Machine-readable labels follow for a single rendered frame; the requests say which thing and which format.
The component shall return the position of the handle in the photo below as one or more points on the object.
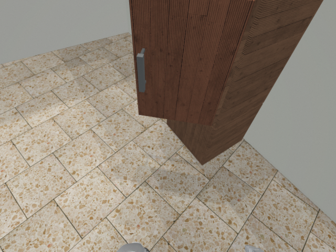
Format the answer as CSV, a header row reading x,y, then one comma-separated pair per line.
x,y
141,70

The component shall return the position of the cupboard door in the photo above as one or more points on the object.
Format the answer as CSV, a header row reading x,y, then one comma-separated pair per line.
x,y
190,47

